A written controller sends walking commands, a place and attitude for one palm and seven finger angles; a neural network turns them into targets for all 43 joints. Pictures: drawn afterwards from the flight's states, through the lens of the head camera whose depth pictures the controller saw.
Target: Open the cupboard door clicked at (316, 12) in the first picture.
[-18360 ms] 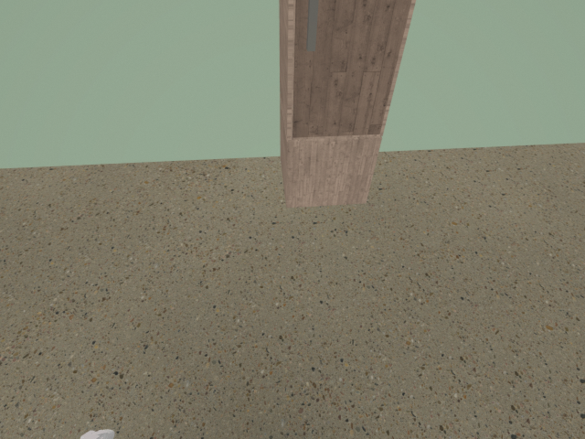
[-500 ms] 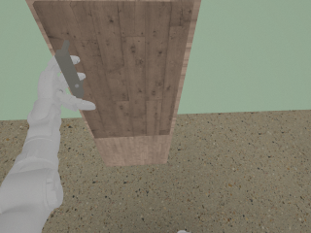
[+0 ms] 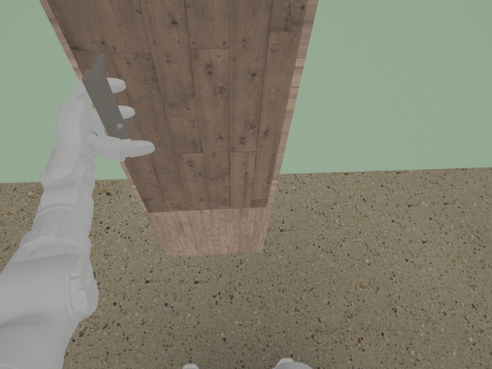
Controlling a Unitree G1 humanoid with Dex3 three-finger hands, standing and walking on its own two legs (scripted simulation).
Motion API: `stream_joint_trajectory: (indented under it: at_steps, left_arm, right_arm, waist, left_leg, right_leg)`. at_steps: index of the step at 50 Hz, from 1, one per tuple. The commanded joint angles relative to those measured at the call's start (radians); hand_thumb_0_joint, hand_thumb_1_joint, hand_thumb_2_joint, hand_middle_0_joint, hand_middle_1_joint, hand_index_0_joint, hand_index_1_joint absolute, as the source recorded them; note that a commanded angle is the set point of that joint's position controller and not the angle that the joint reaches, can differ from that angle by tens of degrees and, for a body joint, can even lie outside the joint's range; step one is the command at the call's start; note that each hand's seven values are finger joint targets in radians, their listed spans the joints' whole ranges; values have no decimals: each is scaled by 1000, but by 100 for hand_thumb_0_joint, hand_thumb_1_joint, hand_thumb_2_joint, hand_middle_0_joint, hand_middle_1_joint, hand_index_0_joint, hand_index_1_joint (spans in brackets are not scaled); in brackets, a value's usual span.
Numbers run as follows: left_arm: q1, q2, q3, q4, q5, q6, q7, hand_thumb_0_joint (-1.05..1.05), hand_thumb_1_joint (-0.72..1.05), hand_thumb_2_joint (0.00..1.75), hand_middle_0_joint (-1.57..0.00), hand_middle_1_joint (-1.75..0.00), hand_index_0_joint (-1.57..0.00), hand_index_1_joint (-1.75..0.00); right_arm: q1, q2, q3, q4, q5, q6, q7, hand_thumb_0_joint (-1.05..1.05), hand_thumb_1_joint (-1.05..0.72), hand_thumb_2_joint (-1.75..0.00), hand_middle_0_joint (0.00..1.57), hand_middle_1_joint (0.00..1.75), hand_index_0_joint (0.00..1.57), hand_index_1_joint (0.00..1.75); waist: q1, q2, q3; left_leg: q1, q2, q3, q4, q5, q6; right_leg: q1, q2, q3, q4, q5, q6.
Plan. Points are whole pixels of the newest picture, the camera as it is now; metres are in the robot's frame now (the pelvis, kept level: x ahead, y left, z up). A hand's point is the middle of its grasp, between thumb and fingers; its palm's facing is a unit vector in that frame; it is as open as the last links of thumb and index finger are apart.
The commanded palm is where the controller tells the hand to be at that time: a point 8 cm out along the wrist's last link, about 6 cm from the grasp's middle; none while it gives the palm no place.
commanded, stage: close the thumb around the handle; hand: left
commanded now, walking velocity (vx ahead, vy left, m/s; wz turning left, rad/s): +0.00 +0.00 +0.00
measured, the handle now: (112, 103) +0.53 +0.21 +0.12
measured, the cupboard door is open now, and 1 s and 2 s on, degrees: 0 12 45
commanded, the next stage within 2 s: pull the door open along its arc in 0.48 s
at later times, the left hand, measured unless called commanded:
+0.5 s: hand (120, 124) +0.48 +0.19 +0.12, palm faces +0.05 -1.00 +0.00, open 6.0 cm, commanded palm +0.45 +0.23 +0.12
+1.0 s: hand (123, 157) +0.41 +0.17 +0.12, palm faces +0.00 -1.00 +0.00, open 6.4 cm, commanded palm +0.35 +0.21 +0.12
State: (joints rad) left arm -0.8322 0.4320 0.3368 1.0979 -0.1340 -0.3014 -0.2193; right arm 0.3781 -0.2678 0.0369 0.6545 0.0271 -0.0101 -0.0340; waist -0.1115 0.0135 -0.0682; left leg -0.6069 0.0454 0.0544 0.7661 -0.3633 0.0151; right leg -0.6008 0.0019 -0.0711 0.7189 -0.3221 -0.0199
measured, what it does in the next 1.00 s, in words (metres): stands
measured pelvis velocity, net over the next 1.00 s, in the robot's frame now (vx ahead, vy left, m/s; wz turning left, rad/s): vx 0.02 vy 0.00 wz -0.03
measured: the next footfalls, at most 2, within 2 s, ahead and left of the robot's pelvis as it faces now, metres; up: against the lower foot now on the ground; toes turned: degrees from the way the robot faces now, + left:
none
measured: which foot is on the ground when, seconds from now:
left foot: down 0.00-1.00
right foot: down 0.00-1.00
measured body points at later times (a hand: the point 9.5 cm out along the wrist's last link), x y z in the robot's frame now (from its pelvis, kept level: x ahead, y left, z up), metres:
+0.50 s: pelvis +0.01 +0.00 +0.00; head +0.08 +0.01 +0.45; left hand +0.47 +0.24 +0.12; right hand +0.05 -0.26 -0.12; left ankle +0.00 +0.11 -0.71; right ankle +0.02 -0.11 -0.71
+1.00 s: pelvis +0.02 +0.00 +0.01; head +0.05 -0.01 +0.46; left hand +0.40 +0.23 +0.12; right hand +0.10 -0.26 -0.10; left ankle +0.00 +0.11 -0.71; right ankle +0.02 -0.11 -0.71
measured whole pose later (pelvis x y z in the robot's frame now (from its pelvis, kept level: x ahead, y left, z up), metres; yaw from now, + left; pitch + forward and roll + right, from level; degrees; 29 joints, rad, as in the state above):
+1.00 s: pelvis +0.02 +0.00 +0.01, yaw -2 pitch +8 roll -1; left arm -0.34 0.28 0.27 0.51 -0.23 -0.20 -0.19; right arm 0.36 -0.26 0.01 0.58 0.05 0.00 -0.01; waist -0.06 0.04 -0.10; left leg -0.45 0.05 0.09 0.68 -0.37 0.01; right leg -0.47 0.01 -0.03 0.65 -0.33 -0.02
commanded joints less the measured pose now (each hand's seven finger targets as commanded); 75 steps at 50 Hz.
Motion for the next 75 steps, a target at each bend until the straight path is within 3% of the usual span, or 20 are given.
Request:
stream_joint_trajectory:
  at_steps: [1, 6, 8, 14, 23, 28, 30, 42, 48, 50, 51, 53, 56, 57, 61, 62, 67, 69, 72, 75]
  left_arm:
    - [-472, 230, 26, -216, -19, -67, -9, 0, 17, 59, -35, -127, -35, -127]
    - [-434, 214, 21, -258, -20, -73, -10, 0, 45, 71, -37, -130, -37, -130]
    - [-425, 195, 8, -246, -24, -67, -8, 0, 56, 76, -38, -131, -38, -131]
    - [-451, 170, -15, -271, -17, -64, 3, 0, 90, 90, -40, -135, -40, -135]
    - [-508, 142, -53, -254, -6, -61, 11, 0, 90, 90, -40, -135, -40, -135]
    - [-485, 176, -17, -250, -8, -65, 9, 0, 90, 90, -40, -135, -40, -135]
    - [-442, 234, 29, -231, -6, -62, 2, 0, 90, 90, -40, -135, -40, -135]
    - [4, 151, 27, -538, -91, -14, -28, 0, 90, 90, -40, -135, -40, -135]
    - [319, 18, -42, -902, -122, 35, 6, 0, 90, 90, -40, -135, -40, -135]
    - [446, -67, -99, -991, -129, 64, 23, 0, 90, 90, -40, -135, -40, -135]
    - [413, -94, 24, -1123, -183, 77, 175, 0, 90, 90, -40, -135, -40, -135]
    - [543, -226, -119, -1176, -121, 118, 318, 0, 90, 90, -40, -135, -40, -135]
    - [636, -302, -189, -1323, -39, 171, 478, 0, 90, 90, -40, -135, -40, -135]
    - [672, -293, -191, -1366, -6, 191, 529, 0, 90, 90, -40, -135, -40, -135]
    - [813, -439, -369, -1529, 120, 302, 684, 0, 90, 90, -40, -135, -40, -135]
    - [865, -445, -393, -1525, 155, 324, 717, 0, 90, 90, -40, -135, -40, -135]
    - [1009, -544, -544, -1591, 238, 377, 766, 0, 90, 90, -40, -135, -40, -135]
    - [1071, -585, -584, -1649, 208, 380, 752, 0, 90, 90, -40, -135, -40, -135]
    - [1229, -615, -626, -1715, 184, 395, 730, 0, 90, 90, -40, -135, -40, -135]
    - [1232, -627, -650, -1775, 172, 411, 727, 0, 90, 90, -40, -135, -40, -135]
  right_arm:
    - [94, -163, -61, -84, -4, -30, -13, 0, -90, -90, 20, 30, 20, 30]
    - [95, -160, -66, -94, -4, -24, -9, 0, -90, -90, 20, 30, 20, 30]
    - [94, -161, -64, -94, -3, -21, -9, 0, -90, -90, 20, 30, 20, 30]
    - [95, -159, -69, -86, -4, -20, -6, 0, -90, -90, 20, 30, 20, 30]
    - [95, -160, -68, -74, -5, -18, -8, 0, -90, -90, 20, 30, 20, 30]
    - [98, -161, -69, -75, -8, -19, -6, 0, -90, -90, 20, 30, 20, 30]
    - [96, -165, -67, -78, -6, -16, -9, 0, -90, -90, 20, 30, 20, 30]
    - [8, -145, -69, -189, 15, -14, 4, 0, -90, -90, 20, 30, 20, 30]
    - [-77, -116, -73, -231, 24, -48, 19, 0, -90, -90, 20, 30, 20, 30]
    - [-109, -105, -72, -240, 27, -66, 22, 0, -90, -90, 20, 30, 20, 30]
    - [-159, -70, -72, -246, 22, -82, 26, 0, -90, -90, 20, 30, 20, 30]
    - [-189, -67, -65, -228, 11, -95, 39, 0, -90, -90, 20, 30, 20, 30]
    - [-221, -52, -61, -224, -17, -88, 50, 0, -90, -90, 20, 30, 20, 30]
    - [-228, -51, -62, -225, -27, -78, 48, 0, -90, -90, 20, 30, 20, 30]
    - [-288, -16, -48, -251, -54, -25, 52, 0, -90, -90, 20, 30, 20, 30]
    - [-294, -14, -49, -250, -62, -12, 52, 0, -90, -90, 20, 30, 20, 30]
    - [-351, 11, -43, -261, -71, 50, 61, 0, -90, -90, 20, 30, 20, 30]
    - [-383, 20, -39, -268, -63, 69, 68, 0, -90, -90, 20, 30, 20, 30]
    - [-403, 26, -35, -281, -55, 85, 84, 0, -90, -90, 20, 30, 20, 30]
    - [-419, 24, -30, -288, -54, 88, 93, 0, -90, -90, 20, 30, 20, 30]
  waist:
    - [-11, 43, -371]
    - [3, 82, -410]
    - [-4, 38, -384]
    - [-12, 79, -381]
    - [-34, 57, -355]
    - [-16, 60, -400]
    - [1, 49, -397]
    - [90, 22, -405]
    - [125, 50, -378]
    - [123, 0, -326]
    - [206, -18, -321]
    - [161, -14, -227]
    - [161, -6, -240]
    - [160, -52, -241]
    - [156, -1, -206]
    - [154, -51, -192]
    - [152, -83, -140]
    - [160, -28, -145]
    - [174, -22, -139]
    - [161, -40, -127]
  left_leg:
    - [210, -31, -59, -87, 248, 16]
    - [254, -28, -60, -81, 306, 11]
    - [238, -27, -61, -84, 306, 13]
    - [273, -24, -68, -82, 316, 9]
    - [260, -25, -73, -82, 294, 12]
    - [263, -30, -70, -72, 317, 12]
    - [241, -31, -63, -71, 319, 14]
    - [240, -34, -20, -108, 422, 22]
    - [323, -24, -12, -141, 518, 16]
    - [333, -21, -10, -156, 507, 13]
    - [301, -31, -12, -164, 479, -1]
    - [313, -21, -18, -189, 411, -8]
    - [340, -25, -17, -193, 409, -13]
    - [341, -22, -21, -193, 405, -10]
    - [368, -25, -20, -199, 398, -13]
    - [364, -23, -30, -195, 394, -9]
    - [384, -25, -37, -176, 388, -5]
    - [397, -28, -32, -173, 389, -7]
    - [393, -26, -37, -160, 417, -8]
    - [390, -31, -38, -141, 402, -4]
  right_leg:
    - [154, 31, 47, -74, 278, 2]
    - [151, 34, 41, -63, 309, -1]
    - [152, 36, 37, -66, 314, 2]
    - [120, 35, 33, -65, 300, -1]
    - [100, 32, 36, -69, 287, 2]
    - [131, 31, 38, -62, 315, 1]
    - [155, 30, 43, -61, 331, -1]
    - [342, 30, 47, -73, 487, -4]
    - [376, 22, 35, -88, 535, 2]
    - [375, 22, 24, -102, 529, 5]
    - [380, 23, 7, -117, 483, 6]
    - [350, 21, -4, -129, 400, 8]
    - [377, 11, -2, -131, 394, 5]
    - [399, 7, 2, -137, 393, 5]
    - [415, -8, 8, -153, 392, -2]
    - [424, -10, 9, -161, 389, -4]
    - [429, -15, 32, -192, 408, -14]
    - [436, -14, 30, -190, 426, -18]
    - [452, -12, 22, -180, 477, -22]
    - [437, -20, 30, -180, 520, -11]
